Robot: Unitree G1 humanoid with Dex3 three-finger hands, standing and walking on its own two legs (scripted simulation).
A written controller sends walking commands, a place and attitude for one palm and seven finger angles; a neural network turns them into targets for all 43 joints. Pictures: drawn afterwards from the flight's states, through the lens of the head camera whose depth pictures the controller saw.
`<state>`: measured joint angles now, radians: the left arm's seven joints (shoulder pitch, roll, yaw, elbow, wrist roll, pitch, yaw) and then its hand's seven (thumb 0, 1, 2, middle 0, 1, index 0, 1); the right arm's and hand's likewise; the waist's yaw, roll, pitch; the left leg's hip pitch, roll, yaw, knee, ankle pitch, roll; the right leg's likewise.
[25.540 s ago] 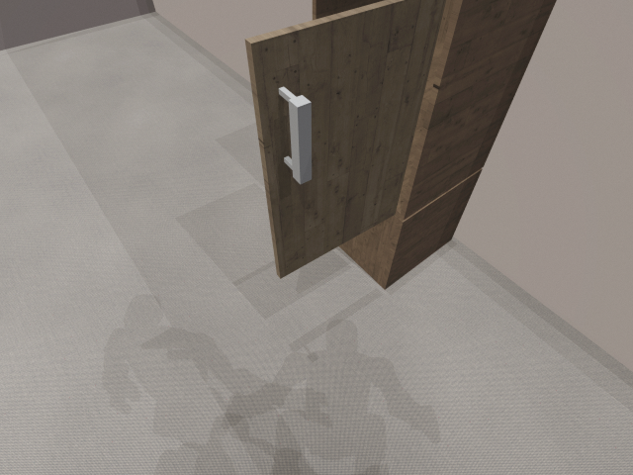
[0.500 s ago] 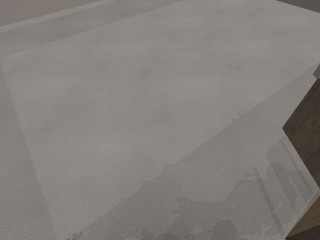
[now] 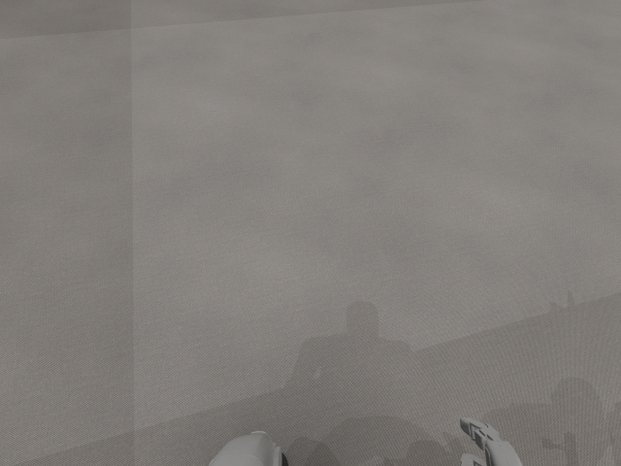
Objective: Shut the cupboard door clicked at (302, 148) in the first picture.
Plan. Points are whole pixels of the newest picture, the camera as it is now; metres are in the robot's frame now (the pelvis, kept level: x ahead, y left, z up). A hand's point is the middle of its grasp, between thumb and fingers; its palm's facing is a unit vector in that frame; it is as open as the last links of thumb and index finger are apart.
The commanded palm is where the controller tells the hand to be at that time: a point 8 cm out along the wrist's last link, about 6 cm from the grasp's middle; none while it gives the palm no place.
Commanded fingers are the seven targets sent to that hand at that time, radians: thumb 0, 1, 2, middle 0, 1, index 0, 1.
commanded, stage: walk to a spot facing it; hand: left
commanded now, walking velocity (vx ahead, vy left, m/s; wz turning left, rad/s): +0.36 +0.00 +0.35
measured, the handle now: out of the picture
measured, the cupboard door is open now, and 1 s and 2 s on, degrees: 58 58 58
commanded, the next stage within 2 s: turn to face it in 0.66 s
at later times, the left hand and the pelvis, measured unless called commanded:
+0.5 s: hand (234, 326) +0.32 +0.15 -0.12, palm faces +0.10 -0.97 -0.21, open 7.4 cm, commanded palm none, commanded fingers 0.00 0.90 0.90 -0.20 -0.30 -0.20 -0.30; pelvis +0.20 -0.04 +0.02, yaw +9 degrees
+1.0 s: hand (199, 392) +0.23 +0.19 -0.17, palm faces +0.42 -0.89 -0.21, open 7.4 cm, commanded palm none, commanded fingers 0.00 0.90 0.90 -0.20 -0.30 -0.20 -0.30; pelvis +0.31 +0.02 +0.01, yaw +19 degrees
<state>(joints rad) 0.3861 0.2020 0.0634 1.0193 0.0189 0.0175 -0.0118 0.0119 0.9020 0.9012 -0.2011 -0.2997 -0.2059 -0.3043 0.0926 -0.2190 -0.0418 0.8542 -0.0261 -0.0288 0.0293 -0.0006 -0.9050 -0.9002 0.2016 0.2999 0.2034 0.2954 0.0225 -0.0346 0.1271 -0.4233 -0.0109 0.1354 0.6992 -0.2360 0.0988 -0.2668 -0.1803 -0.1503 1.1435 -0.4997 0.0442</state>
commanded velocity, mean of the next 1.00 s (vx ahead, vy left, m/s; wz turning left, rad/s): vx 0.14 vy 0.00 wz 0.17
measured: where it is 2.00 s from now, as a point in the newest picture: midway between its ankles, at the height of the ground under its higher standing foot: (298, 412)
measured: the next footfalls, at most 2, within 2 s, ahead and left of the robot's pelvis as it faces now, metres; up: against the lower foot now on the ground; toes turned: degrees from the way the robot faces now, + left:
right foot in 0.44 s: +0.30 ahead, -0.14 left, +0.00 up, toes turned +2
left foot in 0.88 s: +0.38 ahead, +0.13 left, +0.00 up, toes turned +27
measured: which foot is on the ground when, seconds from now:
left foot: down 0.00-0.44, up 0.46-0.86, down 0.88-1.00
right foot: up 0.00-0.42, down 0.44-0.88, up 0.90-1.00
